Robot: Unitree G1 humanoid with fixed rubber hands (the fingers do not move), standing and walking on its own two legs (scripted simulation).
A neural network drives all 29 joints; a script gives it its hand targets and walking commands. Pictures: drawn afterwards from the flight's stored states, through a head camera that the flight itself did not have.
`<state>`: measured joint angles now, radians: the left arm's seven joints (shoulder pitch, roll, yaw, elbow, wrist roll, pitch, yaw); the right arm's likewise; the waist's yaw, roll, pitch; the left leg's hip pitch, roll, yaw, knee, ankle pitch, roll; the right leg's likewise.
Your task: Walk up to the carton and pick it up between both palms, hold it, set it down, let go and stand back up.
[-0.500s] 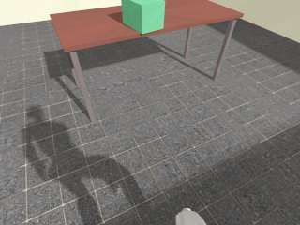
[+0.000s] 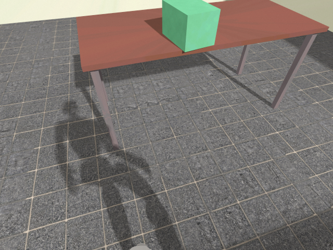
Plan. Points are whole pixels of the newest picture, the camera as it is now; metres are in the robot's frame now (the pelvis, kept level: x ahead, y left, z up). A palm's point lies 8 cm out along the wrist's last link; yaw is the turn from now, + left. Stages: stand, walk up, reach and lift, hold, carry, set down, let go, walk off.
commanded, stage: walk up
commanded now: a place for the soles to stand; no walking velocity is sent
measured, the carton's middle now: (188, 22) +1.21 -0.06 +0.05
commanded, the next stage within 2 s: none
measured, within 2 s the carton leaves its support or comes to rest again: neither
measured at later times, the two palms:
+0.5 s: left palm (122, 184) +0.36 +0.18 -0.13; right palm (281, 238) +0.22 -0.29 -0.16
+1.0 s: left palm (119, 147) +0.51 +0.22 -0.13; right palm (255, 156) +0.46 -0.27 -0.11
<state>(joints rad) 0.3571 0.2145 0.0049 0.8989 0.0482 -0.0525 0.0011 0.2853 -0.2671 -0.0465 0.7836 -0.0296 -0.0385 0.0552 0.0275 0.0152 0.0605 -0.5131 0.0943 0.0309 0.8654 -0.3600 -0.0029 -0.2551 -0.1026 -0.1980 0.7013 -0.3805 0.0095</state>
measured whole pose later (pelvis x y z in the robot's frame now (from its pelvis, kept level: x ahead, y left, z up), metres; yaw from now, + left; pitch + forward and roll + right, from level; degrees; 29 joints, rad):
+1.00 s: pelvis +0.45 -0.04 +0.00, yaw -4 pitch -3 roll +1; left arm 0.32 0.28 0.04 0.85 0.05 0.01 -0.04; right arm 0.38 -0.15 0.00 0.81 -0.04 -0.09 -0.03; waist -0.01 -0.08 0.08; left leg -0.25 0.06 0.12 0.73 -0.41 -0.01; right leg -0.60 -0.06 0.01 1.14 -0.37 0.04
